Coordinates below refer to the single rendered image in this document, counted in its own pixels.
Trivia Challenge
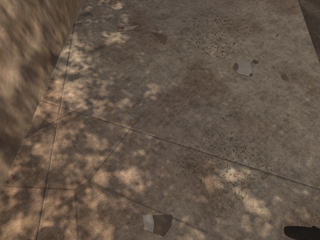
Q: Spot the robot right hand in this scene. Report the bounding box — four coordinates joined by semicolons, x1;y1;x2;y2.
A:
284;226;320;240

